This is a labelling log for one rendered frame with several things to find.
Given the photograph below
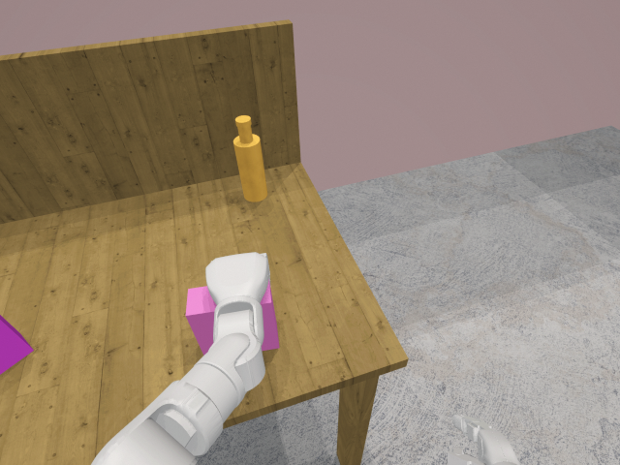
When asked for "robot left upper arm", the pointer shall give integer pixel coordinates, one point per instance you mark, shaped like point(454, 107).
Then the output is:
point(150, 444)

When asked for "robot right hand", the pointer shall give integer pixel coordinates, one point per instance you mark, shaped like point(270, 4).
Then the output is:
point(493, 446)

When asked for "sponge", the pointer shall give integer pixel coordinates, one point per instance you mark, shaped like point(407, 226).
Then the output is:
point(200, 315)

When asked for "robot left hand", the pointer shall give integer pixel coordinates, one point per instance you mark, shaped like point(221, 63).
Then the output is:
point(238, 275)

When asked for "robot left forearm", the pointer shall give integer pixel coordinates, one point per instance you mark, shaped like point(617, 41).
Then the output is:
point(194, 409)

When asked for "table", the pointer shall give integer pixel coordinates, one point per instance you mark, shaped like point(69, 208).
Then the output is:
point(119, 185)

